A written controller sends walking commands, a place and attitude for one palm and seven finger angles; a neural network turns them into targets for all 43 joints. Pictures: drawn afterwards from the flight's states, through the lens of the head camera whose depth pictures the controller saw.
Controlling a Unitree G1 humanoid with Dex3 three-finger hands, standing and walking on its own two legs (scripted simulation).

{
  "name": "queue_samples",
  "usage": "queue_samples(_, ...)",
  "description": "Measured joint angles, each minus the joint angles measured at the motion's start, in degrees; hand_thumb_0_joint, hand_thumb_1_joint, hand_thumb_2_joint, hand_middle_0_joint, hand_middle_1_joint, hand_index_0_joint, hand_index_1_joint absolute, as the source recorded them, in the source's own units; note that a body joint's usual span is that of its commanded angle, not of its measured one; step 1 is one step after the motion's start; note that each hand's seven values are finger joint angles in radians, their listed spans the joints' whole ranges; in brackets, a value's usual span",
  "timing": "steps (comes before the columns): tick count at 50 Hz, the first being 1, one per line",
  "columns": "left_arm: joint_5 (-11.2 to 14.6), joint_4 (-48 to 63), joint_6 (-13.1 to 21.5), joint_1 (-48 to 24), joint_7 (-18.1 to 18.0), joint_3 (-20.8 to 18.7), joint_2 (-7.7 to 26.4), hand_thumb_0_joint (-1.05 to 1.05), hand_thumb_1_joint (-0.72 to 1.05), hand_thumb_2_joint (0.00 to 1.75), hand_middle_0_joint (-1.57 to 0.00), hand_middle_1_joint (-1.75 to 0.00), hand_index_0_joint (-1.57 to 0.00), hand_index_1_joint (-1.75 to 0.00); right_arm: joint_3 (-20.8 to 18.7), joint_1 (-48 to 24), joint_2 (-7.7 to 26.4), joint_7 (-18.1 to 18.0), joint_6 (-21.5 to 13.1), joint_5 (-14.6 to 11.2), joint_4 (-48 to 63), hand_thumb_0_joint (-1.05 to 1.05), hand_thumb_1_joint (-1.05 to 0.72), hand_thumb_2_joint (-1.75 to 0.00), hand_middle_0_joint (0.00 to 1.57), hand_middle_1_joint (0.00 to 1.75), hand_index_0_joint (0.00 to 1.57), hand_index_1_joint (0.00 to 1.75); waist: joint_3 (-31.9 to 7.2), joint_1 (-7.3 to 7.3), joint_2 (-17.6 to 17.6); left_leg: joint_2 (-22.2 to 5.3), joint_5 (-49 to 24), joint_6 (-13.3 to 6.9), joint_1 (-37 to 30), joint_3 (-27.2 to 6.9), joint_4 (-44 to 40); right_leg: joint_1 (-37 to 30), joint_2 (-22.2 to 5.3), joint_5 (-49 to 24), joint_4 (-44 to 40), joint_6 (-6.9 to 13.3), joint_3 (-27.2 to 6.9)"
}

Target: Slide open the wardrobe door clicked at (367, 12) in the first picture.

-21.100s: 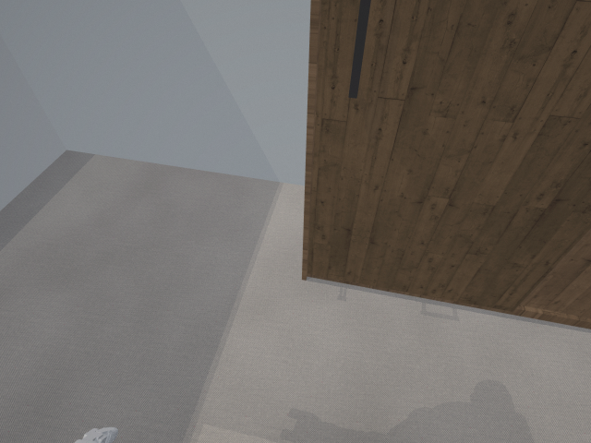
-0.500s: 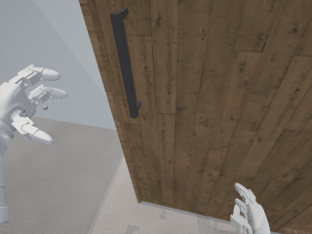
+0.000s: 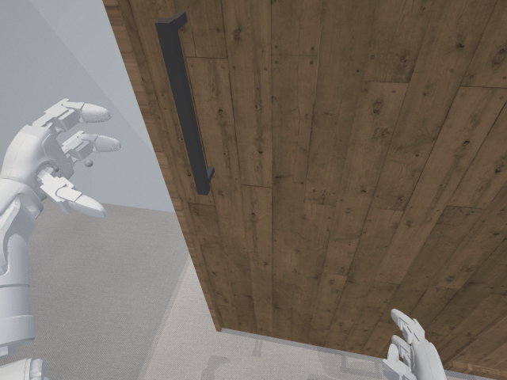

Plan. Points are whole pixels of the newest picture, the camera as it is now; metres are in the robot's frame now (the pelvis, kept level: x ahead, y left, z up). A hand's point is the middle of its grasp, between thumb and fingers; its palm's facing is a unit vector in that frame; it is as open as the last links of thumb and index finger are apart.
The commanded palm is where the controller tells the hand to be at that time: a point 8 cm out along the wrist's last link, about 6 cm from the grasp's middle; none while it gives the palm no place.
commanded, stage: move the hooked fingers beside the handle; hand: left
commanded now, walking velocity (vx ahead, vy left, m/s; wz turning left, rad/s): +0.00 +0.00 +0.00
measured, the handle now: (193, 117) +0.43 +0.13 +0.23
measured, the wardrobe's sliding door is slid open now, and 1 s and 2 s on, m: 0.00 0.00 0.00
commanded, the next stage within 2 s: feel for the door with the fingertips in 1.66 s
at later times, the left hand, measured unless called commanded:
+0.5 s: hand (128, 147) +0.36 +0.21 +0.23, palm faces -0.06 -0.99 -0.10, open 14.0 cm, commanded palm +0.34 +0.25 +0.24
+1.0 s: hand (147, 136) +0.39 +0.19 +0.23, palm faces -0.08 -1.00 -0.06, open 14.0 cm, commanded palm +0.37 +0.24 +0.23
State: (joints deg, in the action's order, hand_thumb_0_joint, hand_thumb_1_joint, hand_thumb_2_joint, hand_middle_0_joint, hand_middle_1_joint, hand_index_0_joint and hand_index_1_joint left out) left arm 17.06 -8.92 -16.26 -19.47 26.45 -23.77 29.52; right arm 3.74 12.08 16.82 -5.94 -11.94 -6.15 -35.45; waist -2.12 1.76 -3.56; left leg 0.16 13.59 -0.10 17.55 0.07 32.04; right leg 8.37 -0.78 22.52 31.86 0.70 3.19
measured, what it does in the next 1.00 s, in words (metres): stands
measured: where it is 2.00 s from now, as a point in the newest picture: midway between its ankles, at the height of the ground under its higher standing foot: outside the picture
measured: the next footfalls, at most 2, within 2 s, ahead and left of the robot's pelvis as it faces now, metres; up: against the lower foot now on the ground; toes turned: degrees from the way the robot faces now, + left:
none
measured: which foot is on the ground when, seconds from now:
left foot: down 0.00-1.00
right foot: down 0.00-1.00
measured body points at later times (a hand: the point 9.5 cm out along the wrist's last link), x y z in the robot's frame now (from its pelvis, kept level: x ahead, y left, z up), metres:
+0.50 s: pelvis +0.00 +0.00 +0.00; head -0.02 -0.03 +0.45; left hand +0.36 +0.26 +0.23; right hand +0.18 -0.24 -0.08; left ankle +0.04 +0.12 -0.73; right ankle -0.06 -0.11 -0.73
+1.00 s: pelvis +0.00 +0.00 +0.00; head -0.02 -0.03 +0.45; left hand +0.39 +0.24 +0.23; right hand +0.15 -0.26 -0.09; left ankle +0.04 +0.12 -0.73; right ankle -0.06 -0.10 -0.73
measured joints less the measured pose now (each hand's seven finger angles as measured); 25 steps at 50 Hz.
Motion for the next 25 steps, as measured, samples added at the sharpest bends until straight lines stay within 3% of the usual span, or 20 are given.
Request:
queue_samples(10,-0.76,-2.25,-1.33,-3.11,-2.71,2.81,-1.91,-0.01,-0.50,0.30,-0.30,-1.20,-0.30,-1.20,0.26,-0.54,-0.81,0.28,0.95,0.14,0.15,0.01,-0.91,-0.90,0.20,0.30,0.20,0.30,-0.48,-0.40,-0.09,0.07,0.00,0.04,-0.10,0.34,-0.20,0.31,-0.13,0.24,0.44,0.01,-0.34)
queue_samples(25,-1.99,-7.17,-0.39,-7.62,-5.65,5.32,-3.44,-0.01,-0.50,0.30,-0.30,-1.20,-0.30,-1.20,0.00,-0.12,-0.73,-0.12,2.49,0.27,-0.40,0.01,-0.91,-0.90,0.20,0.30,0.20,0.30,-0.27,-1.05,0.21,-0.09,-0.15,0.24,-0.28,0.34,-0.57,0.26,0.03,0.18,0.28,0.24,-0.37)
